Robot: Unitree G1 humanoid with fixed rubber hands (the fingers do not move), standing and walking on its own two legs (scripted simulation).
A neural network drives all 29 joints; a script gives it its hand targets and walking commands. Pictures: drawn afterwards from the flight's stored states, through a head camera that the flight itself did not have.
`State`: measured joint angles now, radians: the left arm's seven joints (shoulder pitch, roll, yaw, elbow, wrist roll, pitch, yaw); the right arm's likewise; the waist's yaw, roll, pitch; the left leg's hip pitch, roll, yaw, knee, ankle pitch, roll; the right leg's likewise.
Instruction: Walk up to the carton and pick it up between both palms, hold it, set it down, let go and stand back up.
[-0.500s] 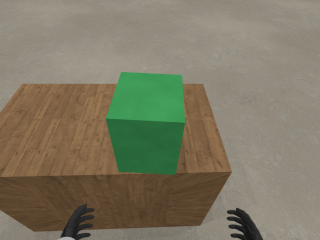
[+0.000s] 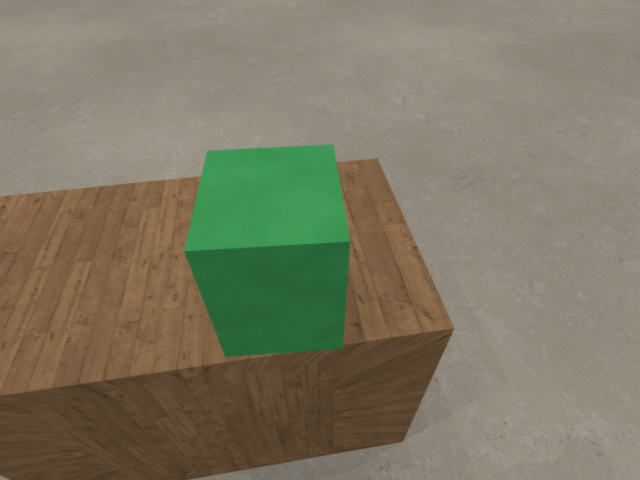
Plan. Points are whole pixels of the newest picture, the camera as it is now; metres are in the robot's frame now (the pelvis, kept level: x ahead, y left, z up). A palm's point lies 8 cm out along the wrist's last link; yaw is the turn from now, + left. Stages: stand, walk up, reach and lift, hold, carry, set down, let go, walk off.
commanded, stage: stand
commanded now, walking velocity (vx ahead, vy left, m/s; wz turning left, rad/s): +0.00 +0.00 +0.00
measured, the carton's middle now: (277, 253) +0.48 +0.07 +0.00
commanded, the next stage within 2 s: none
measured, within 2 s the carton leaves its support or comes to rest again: neither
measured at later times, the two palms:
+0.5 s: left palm out of the picture +0.11 +0.24 -0.10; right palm out of the picture +0.05 -0.25 -0.13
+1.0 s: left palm out of the picture +0.10 +0.25 -0.12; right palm out of the picture +0.01 -0.24 -0.14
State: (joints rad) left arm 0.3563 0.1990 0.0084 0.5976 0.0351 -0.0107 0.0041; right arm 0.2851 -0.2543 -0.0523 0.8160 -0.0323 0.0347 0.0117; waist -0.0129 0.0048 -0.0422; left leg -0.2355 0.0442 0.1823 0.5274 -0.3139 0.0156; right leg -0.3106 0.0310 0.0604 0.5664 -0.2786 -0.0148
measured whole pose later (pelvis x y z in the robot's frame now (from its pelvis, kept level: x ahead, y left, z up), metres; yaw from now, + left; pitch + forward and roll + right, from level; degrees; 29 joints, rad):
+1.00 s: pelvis +0.03 +0.02 +0.00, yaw -4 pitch +0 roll +1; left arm 0.36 0.19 0.00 0.80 0.02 0.01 0.06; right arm 0.32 -0.23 -0.04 0.99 -0.02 0.05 -0.03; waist -0.03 0.01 -0.01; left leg -0.13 0.04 0.26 0.50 -0.37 0.03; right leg -0.26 0.04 0.14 0.58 -0.33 0.00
